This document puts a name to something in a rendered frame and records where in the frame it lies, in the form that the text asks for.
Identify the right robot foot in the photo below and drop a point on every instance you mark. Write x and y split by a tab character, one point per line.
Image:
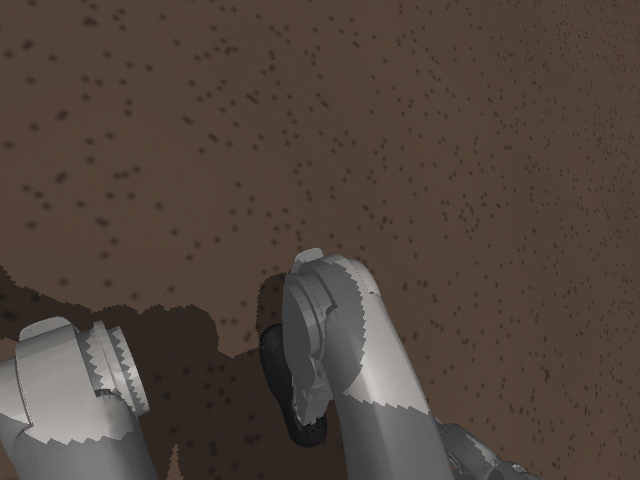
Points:
279	379

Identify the right robot arm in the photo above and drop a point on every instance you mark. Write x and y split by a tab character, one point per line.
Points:
510	470

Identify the right robot hand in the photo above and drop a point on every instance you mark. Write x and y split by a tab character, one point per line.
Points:
473	457

